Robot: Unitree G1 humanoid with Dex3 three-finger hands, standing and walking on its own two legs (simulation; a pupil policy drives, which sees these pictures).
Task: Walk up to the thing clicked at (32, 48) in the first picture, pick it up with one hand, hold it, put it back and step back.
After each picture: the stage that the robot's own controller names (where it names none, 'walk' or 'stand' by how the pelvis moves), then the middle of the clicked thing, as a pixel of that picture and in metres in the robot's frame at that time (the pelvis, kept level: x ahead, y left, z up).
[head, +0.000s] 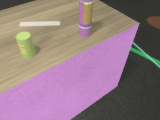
stand; (26, 45) +0.60 +0.27 +0.00
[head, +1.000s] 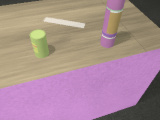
rise first; (40, 44) +0.57 +0.22 +0.01
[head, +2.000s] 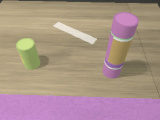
walk; (29, 54) +0.48 +0.22 +0.03
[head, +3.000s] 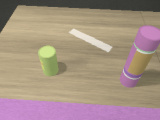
stand; (49, 61) +0.47 +0.15 +0.01
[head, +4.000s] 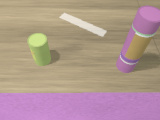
stand; (40, 50) +0.47 +0.16 +0.02
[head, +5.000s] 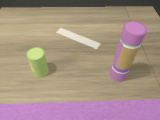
stand; (38, 63) +0.46 +0.18 +0.00
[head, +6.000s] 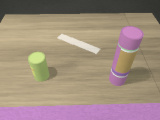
stand; (39, 67) +0.47 +0.18 +0.00
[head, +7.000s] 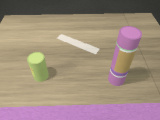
stand; (38, 67) +0.47 +0.19 +0.00
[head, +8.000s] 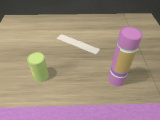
rise first; (38, 67) +0.46 +0.19 +0.00
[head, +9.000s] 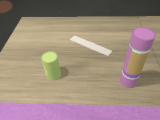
rise first; (51, 66) +0.47 +0.17 +0.00
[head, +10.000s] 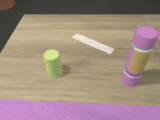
go down; (53, 64) +0.48 +0.16 +0.00
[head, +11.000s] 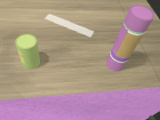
go down; (28, 52) +0.48 +0.15 +0.04
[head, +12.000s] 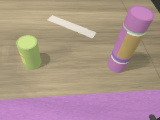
approach; (29, 53) +0.48 +0.16 +0.04
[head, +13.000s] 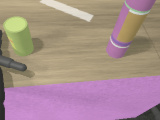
close in; (20, 37) +0.49 +0.17 +0.08
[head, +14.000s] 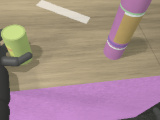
lift; (18, 46) +0.47 +0.16 +0.07
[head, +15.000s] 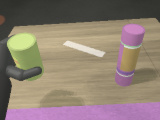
lift; (27, 58) +0.32 +0.15 +0.23
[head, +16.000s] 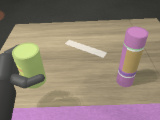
hold; (30, 66) +0.32 +0.15 +0.19
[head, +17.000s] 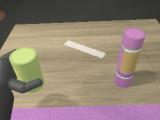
hold; (28, 70) +0.31 +0.16 +0.18
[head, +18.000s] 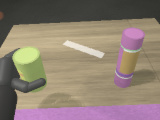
hold; (31, 70) +0.31 +0.15 +0.18
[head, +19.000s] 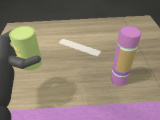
crouch; (27, 49) +0.38 +0.16 +0.20
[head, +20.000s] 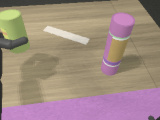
lower; (14, 32) +0.47 +0.17 +0.17
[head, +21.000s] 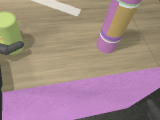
lower; (8, 34) +0.50 +0.16 +0.08
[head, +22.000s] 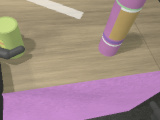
lower; (10, 39) +0.48 +0.16 +0.08
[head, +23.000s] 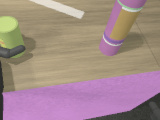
lower; (10, 38) +0.49 +0.16 +0.08
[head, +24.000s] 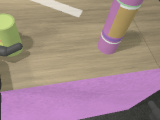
rest; (7, 36) +0.49 +0.17 +0.08
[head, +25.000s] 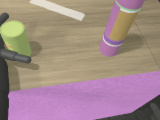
withdraw; (17, 41) +0.48 +0.15 +0.07
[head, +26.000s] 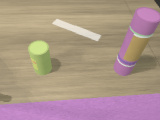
sink last; (41, 58) +0.45 +0.14 +0.05
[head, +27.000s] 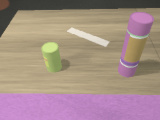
stand; (52, 57) +0.49 +0.15 +0.04
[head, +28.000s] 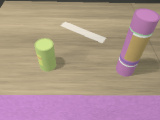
stand; (46, 55) +0.47 +0.14 +0.05
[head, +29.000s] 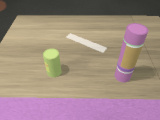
stand; (52, 63) +0.50 +0.14 +0.00
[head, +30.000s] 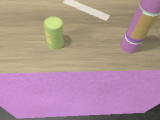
walk; (54, 34) +0.54 +0.10 +0.02
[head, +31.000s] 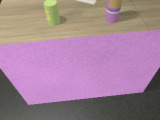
walk; (52, 12) +0.75 +0.17 +0.02
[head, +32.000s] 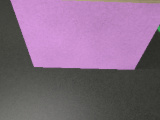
stand; out of the picture +1.09 +0.10 +0.02
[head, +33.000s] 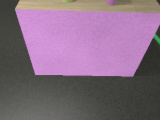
stand; out of the picture +1.11 +0.11 +0.01
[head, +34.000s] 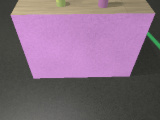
stand; out of the picture +1.13 +0.13 +0.00
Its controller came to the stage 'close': yes
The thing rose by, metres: 0.21
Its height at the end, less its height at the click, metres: +0.00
